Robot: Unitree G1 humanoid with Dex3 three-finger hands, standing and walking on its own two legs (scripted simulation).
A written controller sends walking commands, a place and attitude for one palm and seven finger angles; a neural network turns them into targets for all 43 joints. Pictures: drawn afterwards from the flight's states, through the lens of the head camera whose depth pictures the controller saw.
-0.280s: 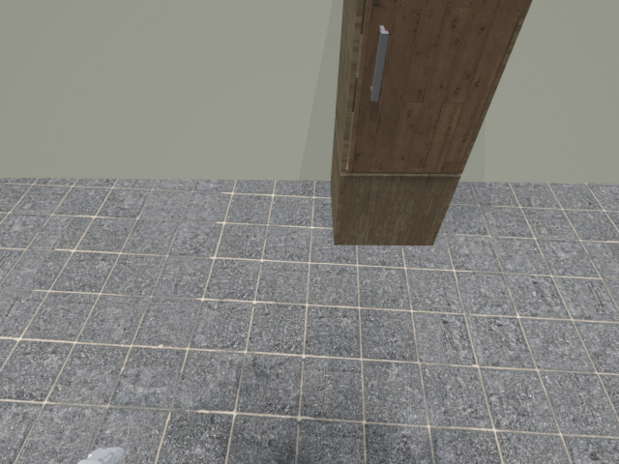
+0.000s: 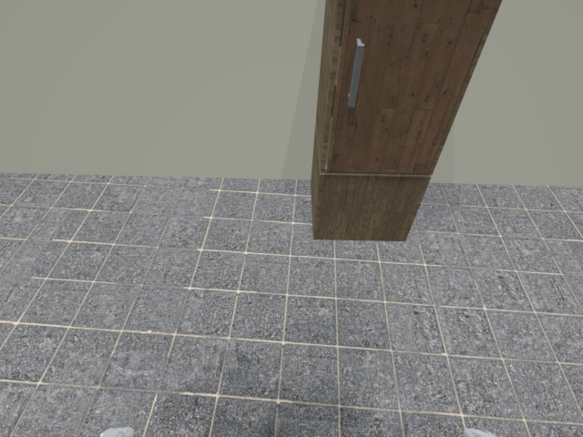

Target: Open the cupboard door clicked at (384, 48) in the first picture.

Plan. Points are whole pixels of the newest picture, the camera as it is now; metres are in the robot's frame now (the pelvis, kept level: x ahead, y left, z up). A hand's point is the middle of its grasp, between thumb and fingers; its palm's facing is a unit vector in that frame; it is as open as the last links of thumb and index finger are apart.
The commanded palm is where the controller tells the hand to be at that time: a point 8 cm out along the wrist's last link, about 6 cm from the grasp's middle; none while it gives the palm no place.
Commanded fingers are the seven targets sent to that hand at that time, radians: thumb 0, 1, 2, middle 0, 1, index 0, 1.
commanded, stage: stand and wait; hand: left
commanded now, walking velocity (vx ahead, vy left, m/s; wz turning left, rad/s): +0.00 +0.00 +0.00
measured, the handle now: (355, 74) +1.06 -0.11 +0.03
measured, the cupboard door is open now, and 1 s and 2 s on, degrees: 0 0 0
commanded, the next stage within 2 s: look at it before walking up in 0.66 s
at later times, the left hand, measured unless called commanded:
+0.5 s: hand out of the picture +0.05 +0.24 -0.15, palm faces -0.02 -0.94 -0.34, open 7.4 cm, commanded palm none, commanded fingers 0.00 0.90 0.90 -0.20 -0.30 -0.20 -0.30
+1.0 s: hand out of the picture +0.06 +0.23 -0.15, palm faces -0.03 -0.94 -0.33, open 7.4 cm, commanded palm none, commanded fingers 0.00 0.90 0.90 -0.20 -0.30 -0.20 -0.30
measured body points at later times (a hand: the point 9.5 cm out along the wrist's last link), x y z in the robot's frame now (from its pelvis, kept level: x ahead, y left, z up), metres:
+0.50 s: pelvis -0.02 -0.01 +0.00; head -0.02 -0.01 +0.45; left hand +0.05 +0.29 -0.13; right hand +0.05 -0.31 -0.13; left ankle -0.01 +0.11 -0.74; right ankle -0.01 -0.13 -0.74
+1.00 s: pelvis -0.02 -0.01 +0.00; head -0.01 -0.01 +0.45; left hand +0.06 +0.28 -0.13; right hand +0.06 -0.31 -0.13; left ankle -0.01 +0.11 -0.74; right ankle -0.01 -0.13 -0.74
